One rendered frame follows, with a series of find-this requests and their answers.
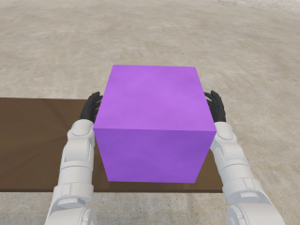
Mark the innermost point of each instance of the carton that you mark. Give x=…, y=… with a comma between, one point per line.
x=153, y=124

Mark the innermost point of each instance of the robot right forearm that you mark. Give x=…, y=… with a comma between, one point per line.
x=239, y=184

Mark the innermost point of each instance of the table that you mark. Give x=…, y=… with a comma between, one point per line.
x=33, y=134

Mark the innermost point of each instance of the robot left forearm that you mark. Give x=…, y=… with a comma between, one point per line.
x=74, y=187

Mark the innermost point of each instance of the robot left upper arm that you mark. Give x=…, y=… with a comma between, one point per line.
x=74, y=216

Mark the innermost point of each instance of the left robot hand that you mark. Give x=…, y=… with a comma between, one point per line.
x=89, y=110

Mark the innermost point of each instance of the right robot hand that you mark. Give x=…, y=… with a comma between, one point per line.
x=216, y=107

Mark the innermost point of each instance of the robot right upper arm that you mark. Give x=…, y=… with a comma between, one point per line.
x=253, y=213

